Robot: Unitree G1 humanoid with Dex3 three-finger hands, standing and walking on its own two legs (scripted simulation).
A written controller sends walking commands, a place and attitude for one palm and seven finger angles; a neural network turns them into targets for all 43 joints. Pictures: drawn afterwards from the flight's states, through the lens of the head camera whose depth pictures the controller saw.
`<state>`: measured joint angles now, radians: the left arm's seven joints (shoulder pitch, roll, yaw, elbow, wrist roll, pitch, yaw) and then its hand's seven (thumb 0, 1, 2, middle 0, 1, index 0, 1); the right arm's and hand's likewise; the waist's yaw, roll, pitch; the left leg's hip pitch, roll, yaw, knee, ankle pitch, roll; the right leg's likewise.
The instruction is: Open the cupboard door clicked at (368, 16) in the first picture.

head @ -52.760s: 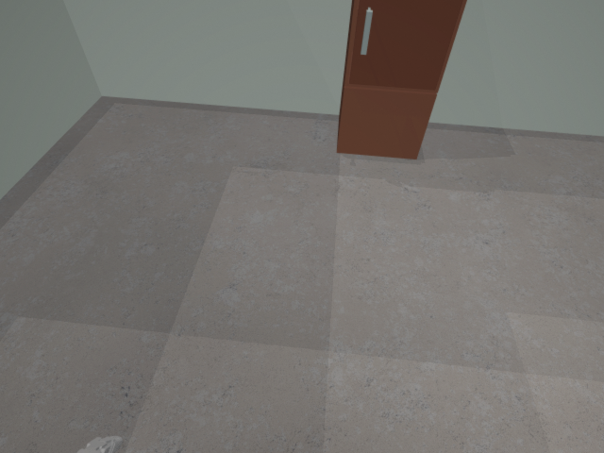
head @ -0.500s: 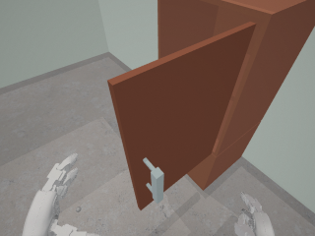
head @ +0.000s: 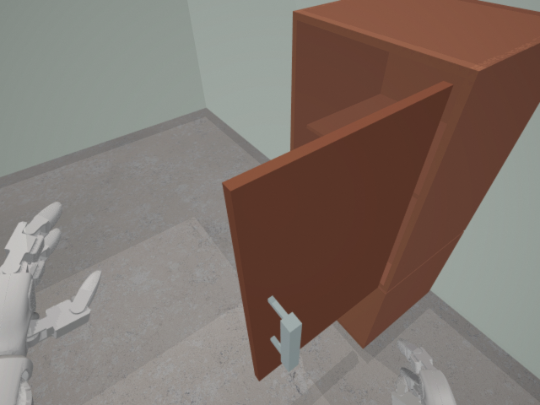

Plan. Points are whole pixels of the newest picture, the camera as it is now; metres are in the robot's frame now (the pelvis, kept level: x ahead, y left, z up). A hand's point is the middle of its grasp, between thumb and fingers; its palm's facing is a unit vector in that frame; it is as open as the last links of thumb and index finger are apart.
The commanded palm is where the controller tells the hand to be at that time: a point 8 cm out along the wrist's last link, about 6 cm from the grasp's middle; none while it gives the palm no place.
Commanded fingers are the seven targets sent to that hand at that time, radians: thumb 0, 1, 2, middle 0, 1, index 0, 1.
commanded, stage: draw the hand back to the body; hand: left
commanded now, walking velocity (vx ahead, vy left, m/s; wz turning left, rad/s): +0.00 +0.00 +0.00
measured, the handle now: (282, 334) +0.28 +0.02 -0.09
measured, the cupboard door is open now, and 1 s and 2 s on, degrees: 90 90 90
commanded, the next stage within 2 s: step back with the hand held close in 0.44 s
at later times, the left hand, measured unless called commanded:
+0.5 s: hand (79, 296) +0.18 +0.23 +0.18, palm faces +0.44 -0.80 -0.41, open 7.4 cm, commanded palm +0.13 +0.27 +0.18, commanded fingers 0.00 0.90 0.90 -0.20 -0.30 -0.20 -0.30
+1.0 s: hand (83, 308) +0.17 +0.22 +0.17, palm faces +0.33 -0.78 -0.53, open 7.4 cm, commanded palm +0.10 +0.26 +0.18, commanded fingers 0.00 0.90 0.90 -0.20 -0.30 -0.20 -0.30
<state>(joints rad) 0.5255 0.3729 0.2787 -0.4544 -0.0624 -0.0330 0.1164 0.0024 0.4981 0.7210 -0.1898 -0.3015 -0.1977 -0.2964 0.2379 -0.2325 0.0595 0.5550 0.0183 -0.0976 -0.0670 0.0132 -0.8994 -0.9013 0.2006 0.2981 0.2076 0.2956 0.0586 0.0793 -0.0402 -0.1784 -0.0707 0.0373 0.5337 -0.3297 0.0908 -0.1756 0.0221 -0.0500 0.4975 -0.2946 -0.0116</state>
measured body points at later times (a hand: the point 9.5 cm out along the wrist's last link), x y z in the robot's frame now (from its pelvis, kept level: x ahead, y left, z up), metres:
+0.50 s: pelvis -0.01 -0.03 +0.01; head -0.04 -0.06 +0.46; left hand +0.15 +0.27 +0.20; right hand +0.18 -0.25 -0.07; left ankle -0.03 +0.05 -0.73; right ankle -0.02 -0.11 -0.73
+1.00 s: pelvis -0.04 -0.03 +0.00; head -0.03 -0.03 +0.45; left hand +0.14 +0.26 +0.19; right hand +0.12 -0.30 -0.07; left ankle -0.03 +0.05 -0.73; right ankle -0.02 -0.11 -0.73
